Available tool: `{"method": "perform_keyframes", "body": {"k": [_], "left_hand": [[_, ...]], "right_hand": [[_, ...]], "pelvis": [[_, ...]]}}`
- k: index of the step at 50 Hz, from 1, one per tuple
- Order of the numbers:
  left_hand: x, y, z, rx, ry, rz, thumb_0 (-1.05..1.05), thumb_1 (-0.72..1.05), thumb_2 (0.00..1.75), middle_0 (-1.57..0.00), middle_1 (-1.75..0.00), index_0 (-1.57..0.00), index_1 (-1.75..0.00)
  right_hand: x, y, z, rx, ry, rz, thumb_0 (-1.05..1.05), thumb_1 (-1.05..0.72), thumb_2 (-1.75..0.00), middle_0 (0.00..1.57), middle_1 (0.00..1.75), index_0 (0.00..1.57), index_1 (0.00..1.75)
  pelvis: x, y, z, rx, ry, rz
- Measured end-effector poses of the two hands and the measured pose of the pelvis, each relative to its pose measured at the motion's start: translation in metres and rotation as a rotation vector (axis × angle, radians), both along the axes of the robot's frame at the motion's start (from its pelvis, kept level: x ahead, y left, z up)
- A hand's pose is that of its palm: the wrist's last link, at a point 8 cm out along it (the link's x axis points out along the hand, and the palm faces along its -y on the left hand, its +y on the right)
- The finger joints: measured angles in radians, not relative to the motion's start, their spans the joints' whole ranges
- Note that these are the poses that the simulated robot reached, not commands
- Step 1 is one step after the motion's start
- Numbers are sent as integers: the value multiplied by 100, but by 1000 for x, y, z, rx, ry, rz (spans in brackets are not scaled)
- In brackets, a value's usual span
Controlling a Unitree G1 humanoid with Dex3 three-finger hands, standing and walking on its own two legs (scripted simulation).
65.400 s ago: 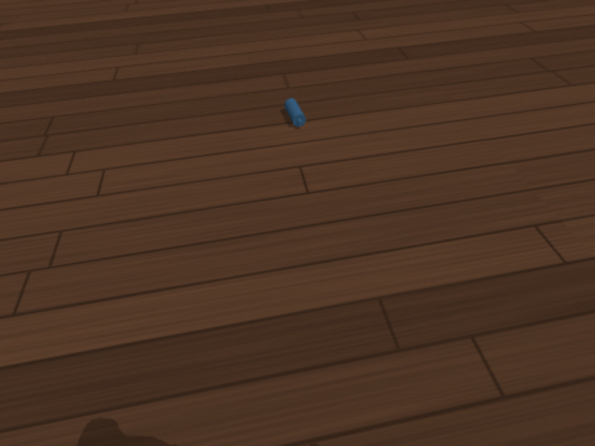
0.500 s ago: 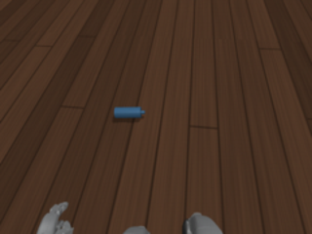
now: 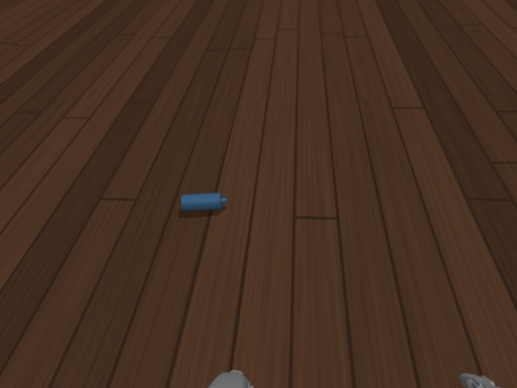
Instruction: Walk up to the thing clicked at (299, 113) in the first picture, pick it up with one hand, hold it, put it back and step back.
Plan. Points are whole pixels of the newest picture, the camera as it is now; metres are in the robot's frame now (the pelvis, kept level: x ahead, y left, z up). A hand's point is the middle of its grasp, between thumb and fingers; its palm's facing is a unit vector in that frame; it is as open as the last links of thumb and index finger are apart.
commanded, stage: step back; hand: left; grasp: from above
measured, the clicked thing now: (205, 201) +1.07 +0.41 -0.71
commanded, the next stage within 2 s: stand in 0.96 s
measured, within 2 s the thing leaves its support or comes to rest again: neither
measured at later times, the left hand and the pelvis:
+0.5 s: hand out of the picture +0.06 +0.28 -0.13, palm faces +0.06 -0.91 -0.42, open 7.4 cm; pelvis -0.01 -0.01 +0.00, yaw +4 degrees
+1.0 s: hand out of the picture +0.08 +0.30 -0.14, palm faces +0.13 -0.92 -0.38, open 7.4 cm; pelvis +0.03 +0.02 +0.01, yaw +6 degrees
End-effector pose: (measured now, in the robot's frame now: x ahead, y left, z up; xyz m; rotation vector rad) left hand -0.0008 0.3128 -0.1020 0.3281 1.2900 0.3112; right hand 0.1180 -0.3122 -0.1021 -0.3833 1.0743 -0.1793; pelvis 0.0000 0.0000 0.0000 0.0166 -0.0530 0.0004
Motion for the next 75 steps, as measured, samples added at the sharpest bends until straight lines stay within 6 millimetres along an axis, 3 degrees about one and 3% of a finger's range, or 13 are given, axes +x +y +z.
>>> {"method": "perform_keyframes", "body": {"k": [3, 7, 12, 16, 21, 27, 33, 39, 48, 53, 60, 66, 75], "left_hand": [[-16, -1, 10, 17, 7, 14, 1, 90, 89, -20, -30, -21, -30], [-21, 7, 16, 36, -24, 14, 1, 90, 89, -20, -30, -21, -30], [-18, 26, 10, 43, -56, 22, 1, 90, 90, -20, -30, -21, -30], [-6, 27, 8, 22, -61, 10, 1, 90, 90, -20, -30, -20, -30], [24, 20, 13, 7, -126, -41, 1, 90, 90, -20, -30, -20, -30], [48, 0, 10, 28, -185, -47, 1, 90, 90, -20, -30, -20, -30], [49, -14, 14, 6, -182, -14, 1, 90, 90, -20, -30, -21, -30], [50, 1, 10, -1, -148, 17, 1, 90, 89, -21, -30, -21, -30], [62, 30, -3, -16, -104, 56, 1, 90, 90, -20, -30, -20, -30], [73, 28, -2, -37, -106, 46, 1, 90, 90, -20, -30, -20, -30], [83, 15, 3, -70, -114, 20, 1, 90, 90, -20, -30, -20, -30], [81, 9, 7, -75, -113, 9, 1, 90, 90, -20, -30, -20, -30], [64, 6, 10, -63, -84, 11, 1, 90, 90, -20, -30, -20, -30]], "right_hand": [[-25, -3, -6, 18, 42, -12, 1, -90, -90, 21, 30, 20, 30], [-53, 4, -17, 34, 130, 3, 1, -90, -90, 20, 30, 20, 30], [-70, 24, -19, 49, 182, 25, 1, -90, -90, 21, 30, 20, 30], [-72, 33, -10, 68, 123, 10, 1, -90, -90, 21, 30, 20, 30], [-74, 22, -1, 56, 98, -12, 1, -90, -90, 21, 30, 20, 30], [-60, -3, -14, 38, 111, -28, 1, -90, -90, 21, 30, 20, 30], [-39, -1, -15, 40, 139, 12, 1, -90, -90, 20, 30, 20, 30], [-25, 11, -14, 25, 181, 48, 1, -90, -90, 20, 30, 20, 30], [2, 45, -11, 31, 158, 44, 1, -90, -90, 21, 30, 20, 30], [30, 62, -2, 55, 90, 75, 1, -90, -90, 21, 30, 20, 30], [57, 65, 9, 64, 23, 87, 1, -90, -90, 21, 30, 20, 30], [56, 59, 14, 62, 19, 84, 1, -90, -90, 21, 30, 20, 30], [23, 44, 10, 57, 87, 55, 1, -90, -90, 21, 30, 20, 30]], "pelvis": [[-7, 0, 5, 5, 6, 21], [-17, 3, 4, -6, 17, 51], [-24, 11, 1, 27, 11, 74], [-23, 14, 6, 5, 5, 70], [-19, 7, 10, -6, -1, 64], [-10, -10, -1, -30, -16, 73], [2, -10, 6, -17, 1, 91], [13, 3, 7, -16, 21, 113], [29, 24, 5, -19, 14, 107], [35, 26, 11, -18, 5, 105], [32, 25, 18, -18, -6, 103], [28, 22, 22, -16, -11, 103], [19, 15, 25, -16, -15, 102]]}}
